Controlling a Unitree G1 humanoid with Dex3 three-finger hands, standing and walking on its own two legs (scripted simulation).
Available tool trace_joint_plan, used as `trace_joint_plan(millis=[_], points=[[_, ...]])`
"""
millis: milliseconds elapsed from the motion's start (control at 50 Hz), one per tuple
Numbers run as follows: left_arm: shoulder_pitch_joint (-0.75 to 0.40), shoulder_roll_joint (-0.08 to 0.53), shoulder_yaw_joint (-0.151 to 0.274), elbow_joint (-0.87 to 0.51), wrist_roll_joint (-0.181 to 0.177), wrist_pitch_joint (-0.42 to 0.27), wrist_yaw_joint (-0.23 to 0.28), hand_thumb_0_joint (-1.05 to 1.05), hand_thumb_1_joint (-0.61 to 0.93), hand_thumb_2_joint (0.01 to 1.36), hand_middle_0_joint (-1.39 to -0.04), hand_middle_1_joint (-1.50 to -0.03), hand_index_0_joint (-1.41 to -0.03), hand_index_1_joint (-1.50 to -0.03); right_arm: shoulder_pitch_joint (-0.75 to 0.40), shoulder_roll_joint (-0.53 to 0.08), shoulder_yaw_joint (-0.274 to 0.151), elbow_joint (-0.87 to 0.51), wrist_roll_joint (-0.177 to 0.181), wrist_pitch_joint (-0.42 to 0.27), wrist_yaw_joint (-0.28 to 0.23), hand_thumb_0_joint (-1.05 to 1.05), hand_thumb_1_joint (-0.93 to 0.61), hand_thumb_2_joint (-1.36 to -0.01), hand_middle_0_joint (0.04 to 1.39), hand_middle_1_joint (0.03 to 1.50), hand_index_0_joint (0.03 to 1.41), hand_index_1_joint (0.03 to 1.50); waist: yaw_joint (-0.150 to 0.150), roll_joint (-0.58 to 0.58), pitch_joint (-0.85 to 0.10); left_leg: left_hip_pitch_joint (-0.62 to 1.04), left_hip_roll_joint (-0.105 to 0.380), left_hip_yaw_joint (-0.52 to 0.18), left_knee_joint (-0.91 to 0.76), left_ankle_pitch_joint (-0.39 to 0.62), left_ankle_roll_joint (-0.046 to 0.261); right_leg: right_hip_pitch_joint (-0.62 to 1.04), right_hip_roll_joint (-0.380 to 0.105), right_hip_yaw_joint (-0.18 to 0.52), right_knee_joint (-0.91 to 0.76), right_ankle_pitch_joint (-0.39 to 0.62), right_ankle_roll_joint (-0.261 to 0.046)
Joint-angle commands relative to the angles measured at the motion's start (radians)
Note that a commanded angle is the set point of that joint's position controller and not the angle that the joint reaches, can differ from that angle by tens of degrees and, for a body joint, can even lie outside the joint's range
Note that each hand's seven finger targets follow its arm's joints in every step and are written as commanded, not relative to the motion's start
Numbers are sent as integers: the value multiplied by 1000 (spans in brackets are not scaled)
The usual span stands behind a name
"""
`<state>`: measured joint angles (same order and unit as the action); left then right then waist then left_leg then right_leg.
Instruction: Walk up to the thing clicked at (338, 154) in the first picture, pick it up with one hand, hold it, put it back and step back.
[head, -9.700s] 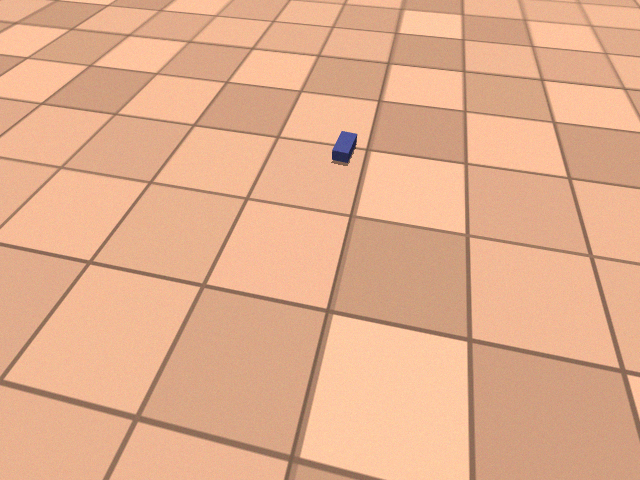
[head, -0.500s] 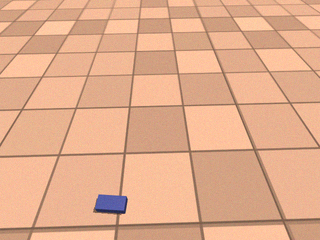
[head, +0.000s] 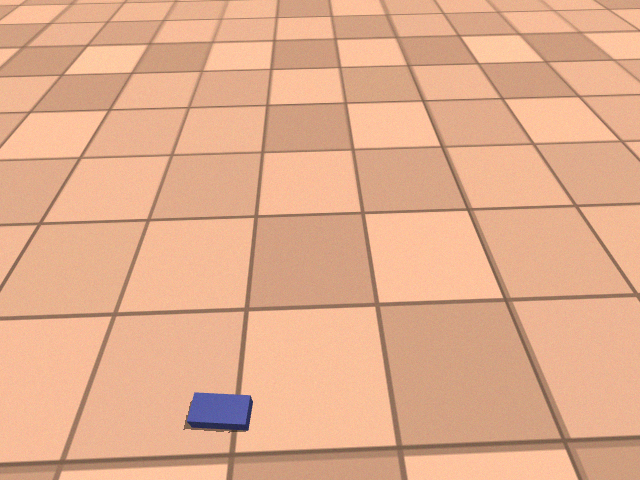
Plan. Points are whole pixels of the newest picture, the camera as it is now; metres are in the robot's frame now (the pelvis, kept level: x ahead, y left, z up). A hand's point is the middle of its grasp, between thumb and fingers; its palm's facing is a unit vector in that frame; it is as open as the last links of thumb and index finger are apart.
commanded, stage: stand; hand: left
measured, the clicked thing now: (221, 411) +0.44 +0.33 -0.75
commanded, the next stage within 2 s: walk up in 0.40 s
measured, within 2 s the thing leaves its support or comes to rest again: neither
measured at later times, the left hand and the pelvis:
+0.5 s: hand out of the picture +0.06 +0.27 -0.15, palm faces +0.03 -0.91 -0.41, open 7.4 cm; pelvis +0.00 +0.01 +0.00, yaw -1 degrees
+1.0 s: hand out of the picture +0.07 +0.37 -0.17, palm faces +0.06 -0.93 -0.35, open 7.4 cm; pelvis +0.03 +0.10 -0.01, yaw +3 degrees
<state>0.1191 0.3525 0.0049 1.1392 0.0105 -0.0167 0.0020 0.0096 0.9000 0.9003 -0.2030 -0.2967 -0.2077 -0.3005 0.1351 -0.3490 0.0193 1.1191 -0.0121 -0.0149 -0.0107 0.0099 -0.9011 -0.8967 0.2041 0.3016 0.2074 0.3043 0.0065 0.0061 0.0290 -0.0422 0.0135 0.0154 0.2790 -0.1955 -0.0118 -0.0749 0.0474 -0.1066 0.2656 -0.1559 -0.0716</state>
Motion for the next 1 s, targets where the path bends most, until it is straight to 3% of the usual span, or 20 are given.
trace_joint_plan(millis=[0, 360, 380, 400, 420, 440, 500, 600, 660, 720, 740, 760, 780, 800, 840, 860, 880, 900, 920, 980], points=[[-41, 220, 38, -60, -4, -23, 11, 0, 900, 900, -200, -300, -200, -300, -34, -202, -36, -57, -1, -19, -11, 0, -900, -900, 200, 300, 200, 300, 0, -4, -41, -50, 132, -112, -44, 128, 32, 39, -204, 177, -39, 172, 44], [-42, 220, 39, -59, -5, -24, 13, 0, 900, 900, -200, -300, -200, -300, -30, -203, -37, -56, -2, -19, -10, 0, -900, -900, 200, 300, 200, 300, -2, 5, -56, -43, 134, -105, -39, 143, 32, 53, -206, 182, -29, 217, 44], [116, 327, 101, -36, -1, -41, 41, 0, 900, 900, -200, -300, -200, -300, -20, -297, -99, -89, -50, 22, 15, 0, -900, -900, 200, 300, 200, 300, 61, 64, -34, -197, 44, -25, 130, 47, 48, 165, -282, 274, -21, 188, 42], [177, 366, 114, -34, 8, -42, 60, 0, 900, 900, -200, -300, -200, -300, -45, -256, -99, -119, -55, 48, 24, 0, -900, -900, 200, 300, 200, 300, 81, -8, -8, -339, 9, -19, 290, -265, 36, 211, -391, 393, -48, 190, -10], [164, 376, 128, -58, 18, -45, 75, 0, 900, 900, -200, -300, -200, -300, -25, -237, -104, -141, -61, 65, 30, 0, -900, -900, 200, 300, 200, 300, 66, 12, -2, -369, 33, -115, 452, -319, 37, 152, -470, 445, -49, 137, -80], [121, 355, 129, -93, 16, -46, 83, 0, 900, 900, -200, -300, -200, -300, -2, -229, -111, -156, -58, 75, 36, 0, -900, -900, 200, 300, 200, 300, 46, 16, 10, -379, 33, -170, 579, -328, 35, 79, -476, 422, -49, 64, -122], [27, 300, 119, -173, 26, -54, 75, 0, 900, 900, -200, -300, -200, -300, 60, -226, -132, -183, -54, 87, 63, 0, -900, -900, 200, 300, 200, 300, -14, -39, 26, -394, 56, -214, 677, -251, 21, -30, -393, 306, -80, -83, -115], [37, 281, 122, -222, 36, -59, 43, 0, 900, 900, -200, -300, -200, -300, 44, -210, -135, -202, -38, 79, 61, 0, -900, -900, 200, 300, 200, 300, 23, -114, 61, -334, 82, -144, 491, -223, -22, -92, -334, 184, -52, -114, -108], [-3, 287, 121, -240, 32, -44, 17, 0, 900, 900, -200, -300, -200, -300, 77, -205, -132, -177, -25, 57, 51, 0, -900, -900, 200, 300, 200, 300, 8, -172, 30, -206, 61, -39, 322, -147, -19, -149, -292, 115, 56, -64, -82], [7, 244, 97, -239, 11, -15, 6, 0, 900, 900, -200, -300, -200, -300, 142, -219, -133, -141, -27, 26, 32, 0, -900, -900, 200, 300, 200, 300, -30, -103, -28, -45, 20, 1, 115, 54, -7, -197, -214, 42, 276, -13, -8], [50, 196, 83, -240, 4, -5, 3, 0, 900, 900, -200, -300, -200, -300, 137, -278, -141, -147, -32, 14, 23, 0, -900, -900, 200, 300, 200, 300, -15, 48, -55, -33, 149, -172, 38, 132, 29, -225, -147, -5, 394, -99, 31], [79, 149, 67, -237, -14, 8, 2, 0, 900, 900, -200, -300, -200, -300, 70, -325, -134, -180, -29, -1, 16, 0, -900, -900, 200, 300, 200, 300, 9, 168, -53, -126, 282, -410, -17, 74, 115, -230, -52, 34, 438, -328, 67], [64, 221, 85, -194, -14, 14, 9, 0, 900, 900, -200, -300, -200, -300, 16, -359, -132, -182, -13, -1, 15, 0, -900, -900, 200, 300, 200, 300, 1, 174, -26, -274, 314, -435, -23, -34, 204, -112, -79, 84, 459, -438, 57], [75, 226, 80, -186, -15, 12, 7, 0, 900, 900, -200, -300, -200, -300, -41, -326, -120, -189, -15, 0, 14, 0, -900, -900, 200, 300, 200, 300, 29, 149, -2, -290, 272, -347, 10, -2, 198, -92, -90, 79, 418, -397, 53], [129, 216, 74, -141, -17, -1, 12, 0, 900, 900, -200, -300, -200, -300, -83, -272, -99, -188, -12, 2, 10, 0, -900, -900, 200, 300, 200, 300, 58, 188, -25, -213, 182, -199, 130, 200, 104, -60, -116, 87, 203, -115, 48], [140, 232, 79, -119, -14, -7, 17, 0, 900, 900, -200, -300, -200, -300, -77, -250, -94, -178, 0, 2, 8, 0, -900, -900, 200, 300, 200, 300, 57, 175, -47, -226, 159, -172, 179, 245, 74, -7, -138, 128, 153, 9, 40], [93, 264, 80, -123, -10, -10, 17, 0, 900, 900, -200, -300, -200, -300, -50, -228, -88, -169, 9, 3, 9, 0, -900, -900, 200, 300, 200, 300, 25, 111, -58, -211, 121, -147, 175, 149, 53, -23, -173, 185, 122, 27, 29], [35, 279, 79, -139, -2, -9, 10, 0, 900, 900, -200, -300, -200, -300, -10, -230, -90, -158, 7, 0, 8, 0, -900, -900, 200, 300, 200, 300, -12, 67, -68, -166, 96, -126, 126, 9, 45, -44, -176, 187, 136, -31, 12], [4, 266, 73, -139, -3, -7, 6, 0, 900, 900, -200, -300, -200, -300, -15, -235, -90, -144, 0, -3, 6, 0, -900, -900, 200, 300, 200, 300, -14, 58, -41, -152, 104, -139, 97, 2, 44, -71, -165, 175, 148, -34, 21], [15, 241, 63, -110, -6, -10, 7, 0, 900, 900, -200, -300, -200, -300, -57, -246, -92, -130, -1, -14, 3, 0, -900, -900, 200, 300, 200, 300, 3, 35, -48, -104, 123, -131, 118, 188, 61, -52, -152, 136, 136, 90, 37]])
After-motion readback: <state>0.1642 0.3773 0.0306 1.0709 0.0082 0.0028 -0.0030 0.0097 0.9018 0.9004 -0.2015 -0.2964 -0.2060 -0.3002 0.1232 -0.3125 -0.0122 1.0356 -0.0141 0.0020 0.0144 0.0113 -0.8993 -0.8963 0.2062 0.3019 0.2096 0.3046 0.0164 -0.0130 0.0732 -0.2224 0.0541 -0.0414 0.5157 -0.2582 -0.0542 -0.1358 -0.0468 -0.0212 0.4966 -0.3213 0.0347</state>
